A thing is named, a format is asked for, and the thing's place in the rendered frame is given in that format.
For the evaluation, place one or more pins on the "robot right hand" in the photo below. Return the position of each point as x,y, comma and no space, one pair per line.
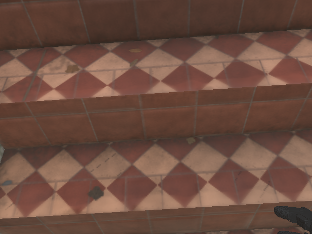
301,216

